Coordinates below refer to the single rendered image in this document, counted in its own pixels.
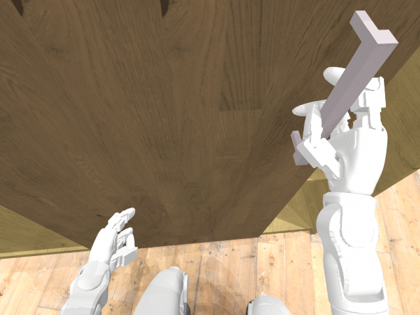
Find right robot hand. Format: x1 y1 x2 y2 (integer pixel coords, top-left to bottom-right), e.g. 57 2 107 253
292 67 387 196

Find left robot forearm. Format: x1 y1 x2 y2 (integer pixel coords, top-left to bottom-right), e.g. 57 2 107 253
58 261 111 315

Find robot left thigh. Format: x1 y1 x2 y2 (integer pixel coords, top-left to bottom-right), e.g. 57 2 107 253
133 269 189 315

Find right robot forearm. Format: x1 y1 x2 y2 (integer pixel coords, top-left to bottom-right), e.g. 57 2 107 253
316 192 390 315

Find wardrobe door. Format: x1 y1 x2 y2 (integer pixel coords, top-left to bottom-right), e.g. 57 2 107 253
0 0 420 250
0 205 82 253

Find left robot hand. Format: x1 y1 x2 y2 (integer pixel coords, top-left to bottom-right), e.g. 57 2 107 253
88 207 138 272

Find handle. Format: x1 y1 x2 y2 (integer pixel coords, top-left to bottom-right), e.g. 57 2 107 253
291 10 399 165

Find left robot shin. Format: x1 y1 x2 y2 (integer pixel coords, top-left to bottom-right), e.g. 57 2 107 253
169 266 186 315

